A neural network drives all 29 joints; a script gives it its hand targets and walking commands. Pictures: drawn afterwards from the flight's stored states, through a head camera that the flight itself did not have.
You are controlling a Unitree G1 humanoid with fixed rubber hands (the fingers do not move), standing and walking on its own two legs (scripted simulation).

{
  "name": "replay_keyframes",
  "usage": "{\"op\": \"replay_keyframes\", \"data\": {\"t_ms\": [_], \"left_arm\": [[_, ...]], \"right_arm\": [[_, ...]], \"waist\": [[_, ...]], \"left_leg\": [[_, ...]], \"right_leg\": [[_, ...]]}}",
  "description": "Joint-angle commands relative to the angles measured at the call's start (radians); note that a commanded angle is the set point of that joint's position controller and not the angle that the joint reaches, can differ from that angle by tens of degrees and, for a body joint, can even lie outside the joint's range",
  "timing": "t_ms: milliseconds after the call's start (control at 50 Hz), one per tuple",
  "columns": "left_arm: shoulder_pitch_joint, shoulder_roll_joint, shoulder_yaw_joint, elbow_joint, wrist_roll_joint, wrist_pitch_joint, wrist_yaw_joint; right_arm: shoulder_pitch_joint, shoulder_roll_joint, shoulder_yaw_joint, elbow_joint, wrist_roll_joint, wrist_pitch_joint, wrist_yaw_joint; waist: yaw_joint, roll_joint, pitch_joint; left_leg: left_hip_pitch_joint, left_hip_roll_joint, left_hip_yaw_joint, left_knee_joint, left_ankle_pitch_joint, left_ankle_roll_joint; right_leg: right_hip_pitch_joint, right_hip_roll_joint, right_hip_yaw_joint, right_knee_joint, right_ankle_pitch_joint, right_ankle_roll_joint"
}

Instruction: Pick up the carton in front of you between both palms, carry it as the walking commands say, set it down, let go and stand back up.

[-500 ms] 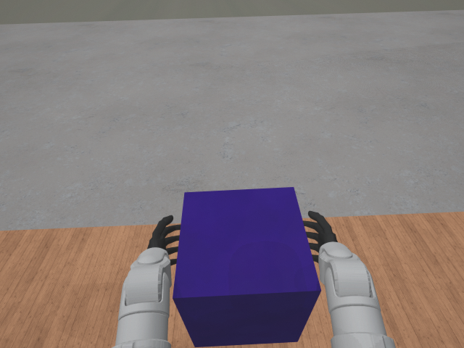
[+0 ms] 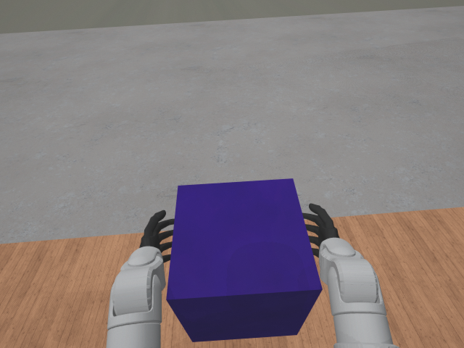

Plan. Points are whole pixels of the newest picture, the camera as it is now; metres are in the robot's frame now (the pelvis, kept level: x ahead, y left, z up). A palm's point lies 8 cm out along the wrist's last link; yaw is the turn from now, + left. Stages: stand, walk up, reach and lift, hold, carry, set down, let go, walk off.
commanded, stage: carry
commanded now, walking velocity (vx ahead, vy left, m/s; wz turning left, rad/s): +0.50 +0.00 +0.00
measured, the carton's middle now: (240, 264) +0.30 +0.01 +0.00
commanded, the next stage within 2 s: none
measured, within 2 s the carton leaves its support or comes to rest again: neither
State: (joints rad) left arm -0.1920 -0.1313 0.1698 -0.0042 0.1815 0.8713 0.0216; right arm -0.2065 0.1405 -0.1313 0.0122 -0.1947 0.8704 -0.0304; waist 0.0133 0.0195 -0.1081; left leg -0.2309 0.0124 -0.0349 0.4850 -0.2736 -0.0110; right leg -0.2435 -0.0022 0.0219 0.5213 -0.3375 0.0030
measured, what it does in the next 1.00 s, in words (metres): walks ahead: left foot, then right foot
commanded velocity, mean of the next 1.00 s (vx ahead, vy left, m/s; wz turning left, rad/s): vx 0.50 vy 0.00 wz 0.00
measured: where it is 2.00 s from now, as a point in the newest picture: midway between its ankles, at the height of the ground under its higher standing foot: (235, 251)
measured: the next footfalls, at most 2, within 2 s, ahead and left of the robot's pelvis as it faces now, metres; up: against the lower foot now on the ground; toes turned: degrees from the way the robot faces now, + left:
left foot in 0.20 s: +0.11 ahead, +0.11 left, +0.00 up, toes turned +8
right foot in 0.44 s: +0.27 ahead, -0.11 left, +0.00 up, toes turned -9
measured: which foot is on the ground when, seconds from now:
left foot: down 0.00-0.04, up 0.06-0.18, down 0.20-0.46, up 0.48-0.82, down 0.84-1.00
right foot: down 0.00-0.24, up 0.26-0.42, down 0.44-0.86, up 0.88-1.00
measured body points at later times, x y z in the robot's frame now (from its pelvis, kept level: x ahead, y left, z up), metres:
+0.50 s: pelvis +0.22 -0.03 -0.01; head +0.21 -0.04 +0.44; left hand +0.51 +0.12 +0.08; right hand +0.50 -0.19 +0.07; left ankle +0.08 +0.10 -0.72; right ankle +0.23 -0.10 -0.74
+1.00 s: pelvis +0.55 +0.01 -0.01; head +0.58 +0.02 +0.44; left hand +0.86 +0.15 +0.06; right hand +0.84 -0.16 +0.06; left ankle +0.60 +0.06 -0.74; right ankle +0.44 -0.11 -0.63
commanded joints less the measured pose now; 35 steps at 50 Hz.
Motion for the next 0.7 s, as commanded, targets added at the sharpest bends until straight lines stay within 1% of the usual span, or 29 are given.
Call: {"op": "replay_keyframes", "data": {"t_ms": [0, 20, 40, 60, 80, 100, 120, 140, 160, 180, 200, 220, 240, 260, 280, 320, 340, 360, 380, 400, 420, 440, 460, 480, 500, 520, 560, 620, 680], "left_arm": [[-0.507, -0.821, -0.734, -0.150, -0.382, 0.120, -0.200], [-0.473, -0.802, -0.711, -0.139, -0.371, 0.153, -0.191], [-0.460, -0.801, -0.712, -0.159, -0.372, 0.181, -0.183], [-0.466, -0.809, -0.727, -0.208, -0.385, 0.202, -0.177], [-0.470, -0.822, -0.741, -0.248, -0.396, 0.224, -0.170], [-0.478, -0.834, -0.753, -0.294, -0.413, 0.240, -0.165], [-0.486, -0.844, -0.768, -0.337, -0.435, 0.256, -0.163], [-0.471, -0.848, -0.779, -0.373, -0.452, 0.270, -0.163], [-0.458, -0.847, -0.784, -0.398, -0.460, 0.285, -0.164], [-0.453, -0.856, -0.787, -0.419, -0.465, 0.301, -0.168], [-0.450, -0.856, -0.784, -0.426, -0.474, 0.317, -0.175], [-0.458, -0.864, -0.788, -0.436, -0.484, 0.329, -0.183], [-0.441, -0.871, -0.795, -0.438, -0.496, 0.338, -0.191], [-0.445, -0.867, -0.792, -0.419, -0.502, 0.342, -0.197], [-0.439, -0.863, -0.779, -0.406, -0.502, 0.346, -0.199], [-0.414, -0.858, -0.760, -0.389, -0.499, 0.352, -0.192], [-0.402, -0.850, -0.753, -0.383, -0.493, 0.354, -0.185], [-0.390, -0.839, -0.745, -0.372, -0.484, 0.357, -0.176], [-0.391, -0.834, -0.737, -0.362, -0.472, 0.359, -0.169], [-0.384, -0.820, -0.721, -0.352, -0.457, 0.360, -0.162], [-0.383, -0.806, -0.705, -0.335, -0.447, 0.364, -0.158], [-0.419, -0.817, -0.706, -0.344, -0.454, 0.372, -0.156], [-0.448, -0.841, -0.712, -0.360, -0.456, 0.370, -0.155], [-0.484, -0.862, -0.723, -0.372, -0.467, 0.371, -0.156], [-0.505, -0.882, -0.739, -0.381, -0.479, 0.370, -0.158], [-0.512, -0.901, -0.756, -0.392, -0.492, 0.370, -0.163], [-0.515, -0.929, -0.780, -0.417, -0.515, 0.361, -0.178], [-0.478, -0.936, -0.797, -0.434, -0.532, 0.342, -0.199], [-0.399, -0.910, -0.794, -0.420, -0.523, 0.334, -0.215]], "right_arm": [[-0.508, 0.814, 0.704, -0.217, 0.353, 0.124, 0.172], [-0.544, 0.809, 0.723, -0.239, 0.380, 0.162, 0.174], [-0.553, 0.804, 0.733, -0.262, 0.406, 0.192, 0.178], [-0.546, 0.808, 0.738, -0.286, 0.429, 0.214, 0.182], [-0.526, 0.821, 0.737, -0.290, 0.453, 0.232, 0.188], [-0.496, 0.835, 0.739, -0.303, 0.476, 0.246, 0.192], [-0.467, 0.850, 0.741, -0.322, 0.492, 0.258, 0.192], [-0.437, 0.860, 0.736, -0.337, 0.499, 0.270, 0.191], [-0.398, 0.869, 0.731, -0.341, 0.498, 0.282, 0.188], [-0.365, 0.861, 0.725, -0.345, 0.486, 0.291, 0.184], [-0.334, 0.856, 0.713, -0.340, 0.472, 0.301, 0.180], [-0.343, 0.867, 0.714, -0.379, 0.464, 0.309, 0.175], [-0.341, 0.870, 0.719, -0.407, 0.452, 0.318, 0.170], [-0.405, 0.877, 0.734, -0.452, 0.462, 0.324, 0.165], [-0.442, 0.879, 0.746, -0.471, 0.479, 0.332, 0.160], [-0.468, 0.859, 0.761, -0.484, 0.504, 0.348, 0.160], [-0.465, 0.845, 0.758, -0.469, 0.511, 0.356, 0.164], [-0.454, 0.828, 0.752, -0.451, 0.518, 0.363, 0.169], [-0.444, 0.812, 0.748, -0.438, 0.523, 0.370, 0.174], [-0.481, 0.812, 0.752, -0.442, 0.532, 0.380, 0.180], [-0.515, 0.811, 0.750, -0.442, 0.541, 0.392, 0.184], [-0.533, 0.802, 0.740, -0.424, 0.544, 0.397, 0.188], [-0.550, 0.816, 0.744, -0.420, 0.553, 0.398, 0.193], [-0.529, 0.842, 0.734, -0.381, 0.548, 0.396, 0.196], [-0.505, 0.860, 0.721, -0.359, 0.535, 0.390, 0.196], [-0.469, 0.881, 0.714, -0.339, 0.516, 0.382, 0.193], [-0.431, 0.915, 0.716, -0.344, 0.488, 0.359, 0.183], [-0.379, 0.936, 0.726, -0.379, 0.447, 0.327, 0.161], [-0.329, 0.928, 0.729, -0.399, 0.418, 0.314, 0.147]], "waist": [[0.008, -0.192, -0.115], [0.023, -0.309, -0.037], [0.017, -0.268, -0.003], [0.007, -0.213, -0.020], [0.003, -0.166, -0.056], [-0.004, -0.149, -0.104], [-0.011, -0.132, -0.164], [-0.012, -0.101, -0.230], [-0.025, -0.047, -0.281], [-0.044, 0.141, -0.288], [-0.047, 0.302, -0.241], [-0.051, 0.239, -0.196], [-0.052, 0.151, -0.181], [-0.056, 0.079, -0.161], [-0.056, 0.070, -0.167], [-0.047, 0.114, -0.187], [-0.033, 0.117, -0.192], [-0.021, 0.091, -0.209], [-0.014, 0.032, -0.244], [0.011, -0.143, -0.257], [0.025, -0.342, -0.234], [0.018, -0.278, -0.212], [0.017, -0.187, -0.194], [0.014, -0.102, -0.210], [0.013, -0.070, -0.220], [0.009, -0.059, -0.233], [0.010, -0.099, -0.233], [0.014, -0.120, -0.185], [0.018, -0.178, -0.136]], "left_leg": [[-0.307, 0.016, 0.054, 0.115, -0.324, 0.016], [-0.437, -0.006, 0.125, 0.233, -0.223, -0.002], [-0.455, 0.040, 0.097, 0.200, -0.221, 0.002], [-0.437, 0.037, 0.115, 0.145, -0.215, 0.009], [-0.386, 0.021, 0.136, 0.079, -0.171, 0.015], [-0.284, -0.008, 0.177, -0.001, -0.093, 0.020], [-0.138, -0.027, 0.206, -0.053, -0.028, 0.019], [0.051, -0.021, 0.209, -0.090, 0.025, 0.021], [0.256, 0.027, 0.144, -0.105, 0.026, 0.041], [0.416, 0.202, -0.112, -0.200, -0.113, 0.109], [0.542, 0.378, -0.384, -0.251, -0.023, 0.194], [0.524, 0.423, -0.419, -0.230, 0.127, 0.252], [0.485, 0.429, -0.389, -0.214, 0.205, 0.265], [0.442, 0.396, -0.313, -0.221, 0.226, 0.244], [0.408, 0.359, -0.220, -0.226, 0.201, 0.212], [0.319, 0.296, -0.075, -0.215, 0.158, 0.153], [0.237, 0.256, 0.003, -0.185, 0.100, 0.120], [0.121, 0.212, 0.084, -0.113, 0.058, 0.084], [-0.015, 0.171, 0.157, -0.008, 0.077, 0.046], [-0.205, 0.099, 0.241, 0.206, 0.030, -0.005], [-0.445, 0.009, 0.221, 0.404, -0.190, -0.025], [-0.515, 0.035, 0.107, 0.536, -0.285, 0.001], [-0.567, 0.053, 0.092, 0.617, -0.279, 0.013], [-0.601, 0.086, 0.076, 0.638, -0.255, 0.021], [-0.600, 0.104, 0.072, 0.603, -0.201, 0.022], [-0.575, 0.107, 0.084, 0.555, -0.136, 0.021], [-0.555, 0.077, 0.139, 0.460, -0.062, 0.017], [-0.539, 0.044, 0.197, 0.294, 0.044, 0.009], [-0.408, -0.008, 0.272, 0.093, 0.160, 0.017]], "right_leg": [[0.167, -0.189, 0.246, -0.270, -0.330, -0.090], [0.189, -0.294, 0.407, -0.346, -0.336, -0.149], [0.184, -0.332, 0.424, -0.346, -0.235, -0.188], [0.206, -0.328, 0.394, -0.317, -0.122, -0.190], [0.211, -0.298, 0.335, -0.283, 0.007, -0.176], [0.193, -0.254, 0.244, -0.232, 0.111, -0.151], [0.155, -0.211, 0.151, -0.168, 0.148, -0.121], [0.072, -0.174, 0.061, -0.100, 0.097, -0.092], [-0.065, -0.137, -0.014, -0.001, 0.061, -0.062], [-0.265, -0.067, -0.120, 0.198, 0.002, -0.019], [-0.523, -0.006, -0.174, 0.339, -0.165, 0.009], [-0.581, -0.043, -0.085, 0.383, -0.236, -0.014], [-0.586, -0.058, -0.078, 0.345, -0.248, -0.024], [-0.569, -0.057, -0.088, 0.307, -0.238, -0.025], [-0.518, -0.060, -0.099, 0.220, -0.204, -0.020], [-0.341, -0.021, -0.167, 0.048, -0.044, -0.012], [-0.198, 0.004, -0.211, -0.051, 0.058, -0.012], [0.000, 0.029, -0.253, -0.130, 0.150, -0.013], [0.213, 0.001, -0.224, -0.135, 0.180, -0.025], [0.363, -0.155, 0.032, -0.203, 0.005, -0.086], [0.464, -0.349, 0.392, -0.302, -0.043, -0.183], [0.481, -0.414, 0.471, -0.308, 0.089, -0.243], [0.470, -0.428, 0.458, -0.278, 0.255, -0.255], [0.492, -0.412, 0.381, -0.245, 0.349, -0.238], [0.484, -0.384, 0.296, -0.249, 0.395, -0.212], [0.480, -0.347, 0.209, -0.260, 0.426, -0.171], [0.472, -0.308, 0.120, -0.266, 0.547, -0.138], [0.487, -0.255, 0.012, -0.261, 0.690, -0.126], [0.419, -0.195, -0.111, -0.250, 0.818, -0.104]]}}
